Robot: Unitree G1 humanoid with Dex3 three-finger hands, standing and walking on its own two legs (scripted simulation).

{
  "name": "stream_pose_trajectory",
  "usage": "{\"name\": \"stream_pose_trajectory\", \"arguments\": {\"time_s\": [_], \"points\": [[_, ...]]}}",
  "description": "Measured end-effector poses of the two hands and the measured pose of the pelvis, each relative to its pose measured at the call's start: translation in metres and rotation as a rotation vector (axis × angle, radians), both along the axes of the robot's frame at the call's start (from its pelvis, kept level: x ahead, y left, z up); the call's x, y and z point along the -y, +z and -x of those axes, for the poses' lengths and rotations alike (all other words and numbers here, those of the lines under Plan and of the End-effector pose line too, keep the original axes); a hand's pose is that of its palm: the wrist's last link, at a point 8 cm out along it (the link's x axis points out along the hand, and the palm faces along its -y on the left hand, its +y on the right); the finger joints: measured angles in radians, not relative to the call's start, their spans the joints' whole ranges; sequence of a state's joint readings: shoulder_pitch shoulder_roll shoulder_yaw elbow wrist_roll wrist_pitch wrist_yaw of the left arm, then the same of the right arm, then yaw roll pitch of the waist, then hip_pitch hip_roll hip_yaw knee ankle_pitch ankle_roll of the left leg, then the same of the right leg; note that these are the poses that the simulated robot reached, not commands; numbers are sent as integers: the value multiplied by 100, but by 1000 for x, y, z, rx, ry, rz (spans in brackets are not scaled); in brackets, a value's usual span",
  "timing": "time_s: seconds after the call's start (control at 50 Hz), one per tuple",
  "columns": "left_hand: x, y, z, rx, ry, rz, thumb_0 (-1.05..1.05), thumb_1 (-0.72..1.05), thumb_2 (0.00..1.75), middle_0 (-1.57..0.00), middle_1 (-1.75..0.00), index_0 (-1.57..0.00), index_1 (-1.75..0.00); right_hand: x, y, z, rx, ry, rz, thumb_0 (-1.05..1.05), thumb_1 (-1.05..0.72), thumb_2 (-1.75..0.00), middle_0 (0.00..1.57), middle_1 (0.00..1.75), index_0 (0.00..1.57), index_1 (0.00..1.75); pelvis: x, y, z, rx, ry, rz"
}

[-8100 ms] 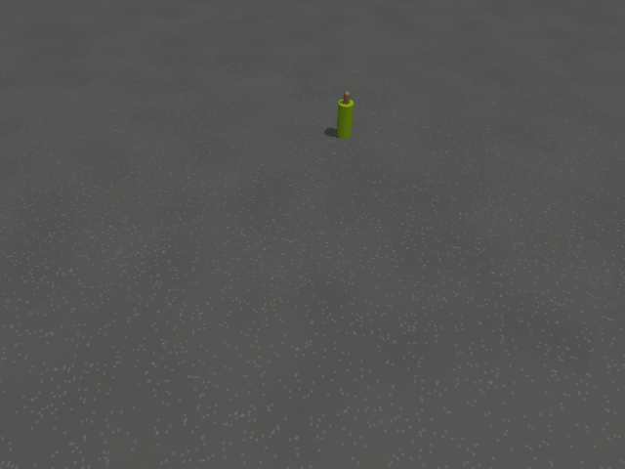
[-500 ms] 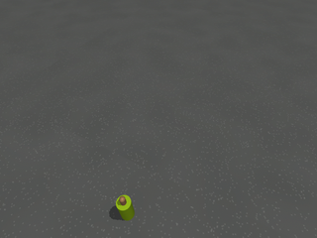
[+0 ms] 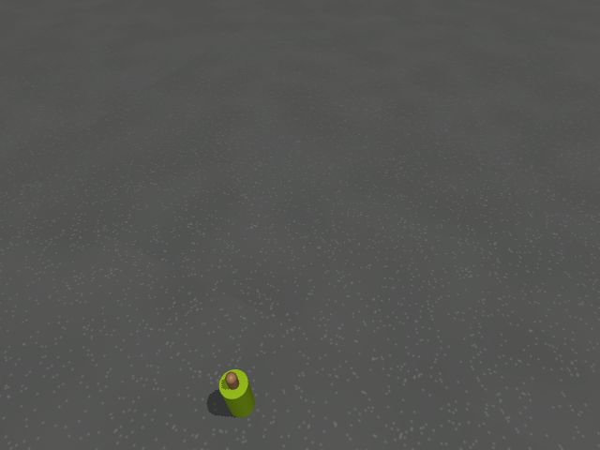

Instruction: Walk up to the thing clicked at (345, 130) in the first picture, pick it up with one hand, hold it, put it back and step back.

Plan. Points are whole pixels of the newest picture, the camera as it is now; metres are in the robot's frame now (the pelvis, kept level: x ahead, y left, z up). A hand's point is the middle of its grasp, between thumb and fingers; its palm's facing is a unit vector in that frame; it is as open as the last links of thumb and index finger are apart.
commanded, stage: stand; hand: left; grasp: from the side
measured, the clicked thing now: (236, 391) +0.40 +0.21 -0.66
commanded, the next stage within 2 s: go down in 0.50 s
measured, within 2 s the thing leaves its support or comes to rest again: neither
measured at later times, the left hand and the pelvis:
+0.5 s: hand out of the picture +0.07 +0.26 -0.16, palm faces -0.03 -0.94 -0.34, open 7.4 cm; pelvis +0.00 +0.00 +0.00, yaw +0 degrees
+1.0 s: hand out of the picture +0.15 +0.27 -0.17, palm faces +0.04 -0.94 -0.35, open 14.3 cm; pelvis -0.01 +0.01 -0.03, yaw +0 degrees
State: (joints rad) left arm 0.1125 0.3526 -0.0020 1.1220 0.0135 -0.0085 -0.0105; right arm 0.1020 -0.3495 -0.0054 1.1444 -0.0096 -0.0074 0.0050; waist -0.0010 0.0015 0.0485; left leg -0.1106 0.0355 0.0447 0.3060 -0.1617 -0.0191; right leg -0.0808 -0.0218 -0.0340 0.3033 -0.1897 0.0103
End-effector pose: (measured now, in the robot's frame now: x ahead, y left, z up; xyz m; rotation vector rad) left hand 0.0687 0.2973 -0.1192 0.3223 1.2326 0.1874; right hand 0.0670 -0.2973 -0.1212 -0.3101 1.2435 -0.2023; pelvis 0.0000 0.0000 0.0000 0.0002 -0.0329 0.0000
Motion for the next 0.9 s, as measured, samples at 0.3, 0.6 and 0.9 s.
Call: {"name": "stream_pose_trajectory", "arguments": {"time_s": [0.3, 0.6, 0.9], "points": [[-1, 0, -3, 8, -4, 0, 1, 90, 90, -20, -30, -20, -30, 0, 2, -3, 11, -1, 3, 0, -90, -90, 20, 30, 20, 30, -1, 0, -1, 2, 0, 1], [-2, 0, 1, -2, 0, -2, 1, 90, 90, -21, -30, -20, -30, -1, 1, -1, 4, -5, 1, 0, -90, -90, 20, 30, 20, 30, -1, 0, -2, 4, -1, 1], [-9, -8, -76, 164, 17, 7, 1, 34, 37, -7, -10, -7, -8, -40, -6, -4, 169, -30, -52, 1, -96, -91, 20, 30, 20, 30, -3, -18, 12, -138, 2, 7]]}}
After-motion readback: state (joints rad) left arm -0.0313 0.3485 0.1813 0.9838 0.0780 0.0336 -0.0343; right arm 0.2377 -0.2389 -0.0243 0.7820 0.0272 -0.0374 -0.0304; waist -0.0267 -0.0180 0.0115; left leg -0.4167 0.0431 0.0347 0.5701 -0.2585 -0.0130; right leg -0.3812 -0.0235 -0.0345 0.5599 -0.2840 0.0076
